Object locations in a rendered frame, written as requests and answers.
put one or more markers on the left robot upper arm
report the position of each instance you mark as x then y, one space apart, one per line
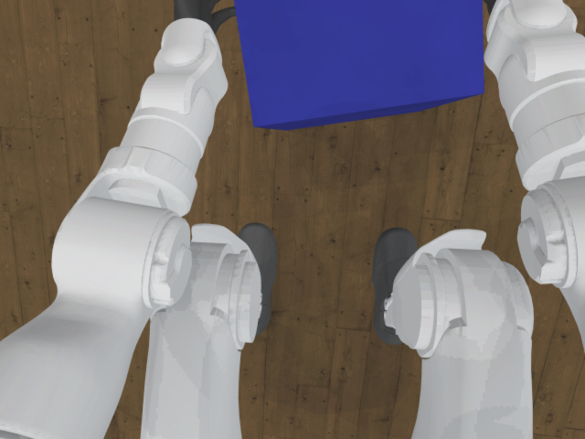
62 373

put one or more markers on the carton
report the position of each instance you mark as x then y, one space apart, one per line
317 62

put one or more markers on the robot right foot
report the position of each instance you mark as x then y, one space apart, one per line
394 247

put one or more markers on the left robot hand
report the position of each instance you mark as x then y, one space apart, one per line
202 9

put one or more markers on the robot right shin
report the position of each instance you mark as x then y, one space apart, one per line
458 239

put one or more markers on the robot left forearm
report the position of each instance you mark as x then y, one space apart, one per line
156 162

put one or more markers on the robot right forearm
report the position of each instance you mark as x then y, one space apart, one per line
538 59

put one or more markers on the right robot upper arm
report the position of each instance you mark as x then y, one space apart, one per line
551 240

